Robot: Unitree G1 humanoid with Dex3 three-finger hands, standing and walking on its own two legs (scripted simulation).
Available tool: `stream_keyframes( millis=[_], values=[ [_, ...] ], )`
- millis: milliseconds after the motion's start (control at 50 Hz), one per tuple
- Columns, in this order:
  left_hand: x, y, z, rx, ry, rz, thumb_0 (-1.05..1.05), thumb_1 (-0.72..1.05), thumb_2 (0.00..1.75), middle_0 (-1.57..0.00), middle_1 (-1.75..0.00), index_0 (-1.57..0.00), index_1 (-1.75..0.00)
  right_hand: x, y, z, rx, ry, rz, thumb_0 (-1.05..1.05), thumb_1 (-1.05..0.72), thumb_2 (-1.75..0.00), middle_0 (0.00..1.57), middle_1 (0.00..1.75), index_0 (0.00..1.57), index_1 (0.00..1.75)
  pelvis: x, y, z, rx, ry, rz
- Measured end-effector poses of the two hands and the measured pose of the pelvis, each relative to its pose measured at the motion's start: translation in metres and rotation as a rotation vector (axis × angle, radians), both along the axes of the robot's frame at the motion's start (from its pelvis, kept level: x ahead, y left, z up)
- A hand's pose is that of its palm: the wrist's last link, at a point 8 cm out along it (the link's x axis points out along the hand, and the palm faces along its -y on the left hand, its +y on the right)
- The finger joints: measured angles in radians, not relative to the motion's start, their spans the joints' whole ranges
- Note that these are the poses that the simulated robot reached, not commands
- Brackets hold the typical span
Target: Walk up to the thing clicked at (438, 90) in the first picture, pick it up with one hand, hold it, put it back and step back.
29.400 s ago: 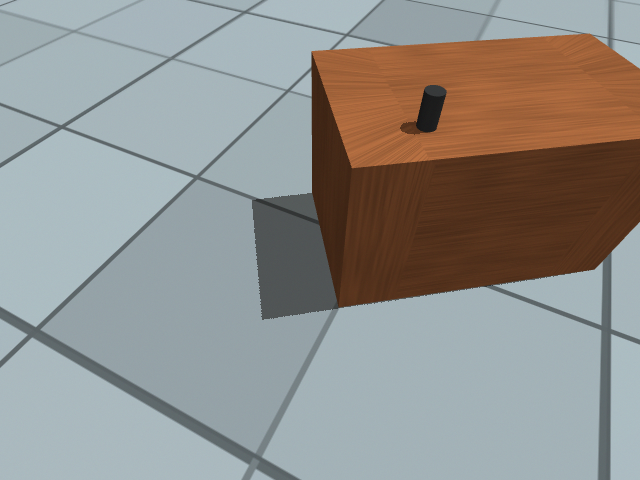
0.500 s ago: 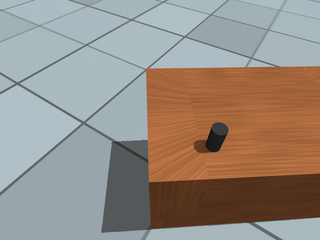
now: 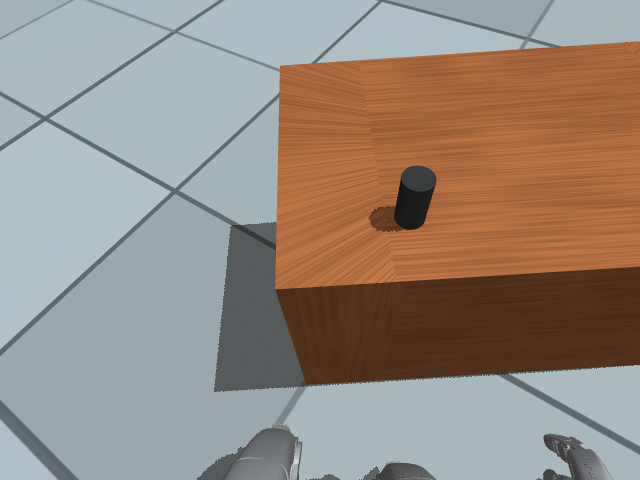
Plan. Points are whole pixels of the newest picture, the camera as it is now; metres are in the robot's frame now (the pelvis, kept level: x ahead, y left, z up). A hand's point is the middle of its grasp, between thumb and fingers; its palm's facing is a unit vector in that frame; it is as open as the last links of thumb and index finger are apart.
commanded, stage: step back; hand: right
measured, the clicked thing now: (413, 199) +0.53 -0.13 -0.06
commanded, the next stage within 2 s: none
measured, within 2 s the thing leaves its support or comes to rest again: neither
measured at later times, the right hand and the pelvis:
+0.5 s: hand out of the picture -0.01 -0.23 -0.13, palm faces -0.16 +0.89 -0.42, open 7.4 cm; pelvis -0.13 +0.03 +0.00, yaw +7 degrees
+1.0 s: hand out of the picture -0.17 -0.24 -0.15, palm faces -0.02 +0.94 -0.35, open 7.4 cm; pelvis -0.28 +0.02 +0.01, yaw -2 degrees
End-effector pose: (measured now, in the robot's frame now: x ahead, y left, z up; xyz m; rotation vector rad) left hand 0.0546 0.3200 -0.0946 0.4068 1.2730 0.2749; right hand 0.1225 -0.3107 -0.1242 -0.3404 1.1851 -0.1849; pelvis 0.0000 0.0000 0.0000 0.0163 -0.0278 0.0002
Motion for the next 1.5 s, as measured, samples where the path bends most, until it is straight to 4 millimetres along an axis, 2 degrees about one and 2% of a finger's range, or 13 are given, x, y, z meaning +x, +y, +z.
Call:
stream_keyframes(
  millis=[60,160,300,420,520,620,740,860,960,1100,1220,1360,1500],
  values=[
    [-0.013,-0.011,0.006,-0.009,0.014,0.009,0.01,0.90,0.90,-0.20,-0.30,-0.20,-0.30,-0.019,-0.004,0.001,0.008,0.029,0.000,0.00,-0.91,-0.89,0.20,0.30,0.20,0.30,-0.008,-0.004,0.007,0.006,0.019,0.009],
    [-0.016,-0.018,0.009,-0.013,-0.070,0.023,0.01,0.90,0.90,-0.21,-0.30,-0.20,-0.30,-0.056,-0.009,-0.003,-0.022,0.124,0.048,0.00,-0.91,-0.89,0.20,0.30,0.20,0.30,-0.025,-0.007,0.007,0.001,0.035,0.050],
    [-0.036,-0.008,-0.002,-0.031,-0.170,0.034,0.01,0.90,0.90,-0.21,-0.30,-0.20,-0.30,-0.082,0.003,-0.002,-0.053,0.140,0.118,0.00,-0.91,-0.89,0.20,0.30,0.20,0.30,-0.066,0.002,-0.001,-0.010,0.023,0.108],
    [-0.075,0.023,-0.023,-0.054,-0.188,0.049,0.01,0.90,0.90,-0.21,-0.30,-0.20,-0.30,-0.105,0.027,0.011,-0.078,0.051,0.139,0.00,-0.91,-0.89,0.20,0.30,0.20,0.30,-0.107,0.024,-0.012,-0.005,-0.007,0.121],
    [-0.111,0.041,-0.017,-0.055,-0.156,0.085,0.01,0.90,0.90,-0.20,-0.30,-0.20,-0.30,-0.135,0.043,0.035,-0.081,0.027,0.126,0.00,-0.91,-0.89,0.21,0.30,0.20,0.30,-0.131,0.034,0.003,-0.049,-0.007,0.108],
    [-0.157,0.049,-0.012,-0.051,-0.110,0.084,0.01,0.90,0.90,-0.20,-0.30,-0.20,-0.30,-0.150,0.053,0.046,-0.081,-0.018,0.120,0.00,-0.90,-0.89,0.21,0.30,0.20,0.30,-0.157,0.039,0.011,-0.055,0.007,0.071],
    [-0.208,0.045,-0.016,-0.047,-0.015,0.043,0.01,0.90,0.90,-0.20,-0.30,-0.20,-0.30,-0.174,0.055,0.039,-0.052,-0.089,0.102,0.00,-0.90,-0.89,0.21,0.30,0.20,0.30,-0.196,0.039,0.006,-0.049,0.005,0.020],
    [-0.246,0.026,-0.015,-0.031,-0.005,-0.008,0.01,0.90,0.90,-0.20,-0.30,-0.20,-0.30,-0.222,0.038,0.015,-0.008,-0.098,0.048,0.00,-0.90,-0.89,0.21,0.30,0.20,0.30,-0.238,0.027,-0.005,-0.039,-0.005,-0.027],
    [-0.275,0.011,0.000,-0.032,-0.024,-0.018,0.01,0.90,0.90,-0.20,-0.30,-0.20,-0.30,-0.277,0.029,0.010,0.014,-0.031,-0.005,0.00,-0.91,-0.89,0.21,0.30,0.20,0.30,-0.266,0.021,0.003,-0.003,-0.009,-0.034],
    [-0.270,0.019,0.009,-0.005,-0.141,-0.045,0.01,0.90,0.90,-0.21,-0.30,-0.20,-0.30,-0.352,0.020,0.009,-0.034,0.064,-0.007,0.00,-0.91,-0.89,0.21,0.30,0.20,0.30,-0.304,0.027,0.003,0.002,0.010,0.013],
    [-0.272,0.036,-0.006,-0.032,-0.243,-0.060,0.01,0.90,0.90,-0.20,-0.30,-0.20,-0.30,-0.400,0.031,0.009,-0.080,0.099,0.017,0.00,-0.91,-0.89,0.20,0.30,0.20,0.30,-0.348,0.040,-0.009,0.019,-0.013,0.042],
    [-0.313,0.034,-0.007,-0.070,-0.204,-0.048,0.01,0.90,0.90,-0.20,-0.30,-0.20,-0.30,-0.433,0.040,0.031,-0.081,0.038,0.022,0.00,-0.90,-0.89,0.21,0.30,0.20,0.30,-0.388,0.040,0.004,-0.035,0.002,0.019],
    [-0.382,0.021,-0.015,-0.058,-0.112,-0.078,0.01,0.90,0.90,-0.20,-0.30,-0.20,-0.30,-0.450,0.024,0.026,-0.078,-0.060,0.037,0.00,-0.90,-0.89,0.21,0.30,0.20,0.30,-0.438,0.028,-0.003,-0.030,0.016,-0.035]
  ],
)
